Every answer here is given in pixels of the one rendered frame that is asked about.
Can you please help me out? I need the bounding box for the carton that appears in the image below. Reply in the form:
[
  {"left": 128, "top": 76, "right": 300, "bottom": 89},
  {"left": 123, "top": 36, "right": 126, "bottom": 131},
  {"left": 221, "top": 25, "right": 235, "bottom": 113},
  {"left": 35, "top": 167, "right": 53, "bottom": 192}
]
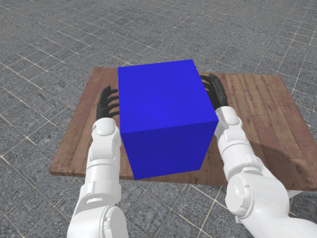
[{"left": 118, "top": 59, "right": 219, "bottom": 180}]

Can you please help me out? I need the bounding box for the left robot forearm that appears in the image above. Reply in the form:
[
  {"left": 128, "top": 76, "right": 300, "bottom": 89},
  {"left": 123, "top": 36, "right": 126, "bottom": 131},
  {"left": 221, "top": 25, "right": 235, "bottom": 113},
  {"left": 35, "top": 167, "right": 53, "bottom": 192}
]
[{"left": 71, "top": 118, "right": 121, "bottom": 221}]

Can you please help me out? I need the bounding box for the robot right upper arm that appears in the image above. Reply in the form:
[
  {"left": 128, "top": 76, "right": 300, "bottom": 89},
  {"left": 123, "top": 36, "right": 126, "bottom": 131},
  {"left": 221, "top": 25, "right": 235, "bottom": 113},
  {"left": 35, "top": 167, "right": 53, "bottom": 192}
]
[{"left": 225, "top": 173, "right": 317, "bottom": 238}]

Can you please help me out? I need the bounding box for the right robot forearm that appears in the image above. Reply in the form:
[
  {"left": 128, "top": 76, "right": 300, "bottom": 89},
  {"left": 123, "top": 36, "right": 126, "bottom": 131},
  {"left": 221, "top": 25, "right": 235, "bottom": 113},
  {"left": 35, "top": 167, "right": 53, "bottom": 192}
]
[{"left": 214, "top": 106, "right": 277, "bottom": 182}]

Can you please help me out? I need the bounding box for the left robot hand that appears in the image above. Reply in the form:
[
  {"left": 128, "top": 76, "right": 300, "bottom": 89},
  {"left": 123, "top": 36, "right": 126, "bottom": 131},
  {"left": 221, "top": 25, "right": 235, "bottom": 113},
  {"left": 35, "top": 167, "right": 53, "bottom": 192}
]
[{"left": 96, "top": 86, "right": 119, "bottom": 121}]

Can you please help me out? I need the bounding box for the table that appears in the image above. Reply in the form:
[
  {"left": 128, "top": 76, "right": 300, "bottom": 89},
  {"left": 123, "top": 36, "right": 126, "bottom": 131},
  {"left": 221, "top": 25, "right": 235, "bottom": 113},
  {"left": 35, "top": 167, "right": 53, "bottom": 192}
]
[{"left": 48, "top": 67, "right": 317, "bottom": 224}]

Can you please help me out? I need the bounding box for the right robot hand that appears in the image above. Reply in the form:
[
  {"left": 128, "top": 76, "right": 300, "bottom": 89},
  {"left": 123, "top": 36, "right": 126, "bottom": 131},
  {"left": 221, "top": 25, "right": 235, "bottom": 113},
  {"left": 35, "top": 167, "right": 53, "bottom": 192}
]
[{"left": 200, "top": 73, "right": 229, "bottom": 110}]

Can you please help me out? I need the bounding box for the robot left upper arm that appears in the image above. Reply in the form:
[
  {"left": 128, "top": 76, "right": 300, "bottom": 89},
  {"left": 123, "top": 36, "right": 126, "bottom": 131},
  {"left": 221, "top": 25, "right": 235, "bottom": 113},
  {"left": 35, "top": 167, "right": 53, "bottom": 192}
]
[{"left": 67, "top": 205, "right": 129, "bottom": 238}]

